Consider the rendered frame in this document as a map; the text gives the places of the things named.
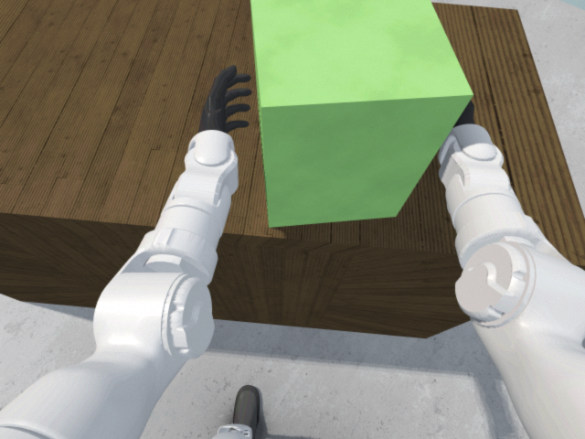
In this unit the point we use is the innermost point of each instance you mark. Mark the robot right hand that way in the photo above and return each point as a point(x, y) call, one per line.
point(467, 115)

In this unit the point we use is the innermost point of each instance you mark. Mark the robot left hand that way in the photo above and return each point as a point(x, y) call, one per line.
point(215, 112)

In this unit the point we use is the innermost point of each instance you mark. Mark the robot left upper arm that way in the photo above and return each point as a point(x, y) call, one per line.
point(146, 327)

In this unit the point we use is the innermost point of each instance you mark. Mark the right robot forearm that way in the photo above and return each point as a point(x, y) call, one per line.
point(483, 206)

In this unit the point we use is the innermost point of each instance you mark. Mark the left robot forearm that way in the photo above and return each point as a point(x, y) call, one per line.
point(186, 236)

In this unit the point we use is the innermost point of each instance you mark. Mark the pedestal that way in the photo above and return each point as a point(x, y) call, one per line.
point(99, 100)

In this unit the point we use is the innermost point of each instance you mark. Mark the carton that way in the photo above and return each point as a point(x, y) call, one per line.
point(355, 99)

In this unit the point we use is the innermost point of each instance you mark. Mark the robot right upper arm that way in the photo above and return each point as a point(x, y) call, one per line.
point(528, 309)

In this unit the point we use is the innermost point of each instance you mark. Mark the robot left foot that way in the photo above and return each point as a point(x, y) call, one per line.
point(247, 408)

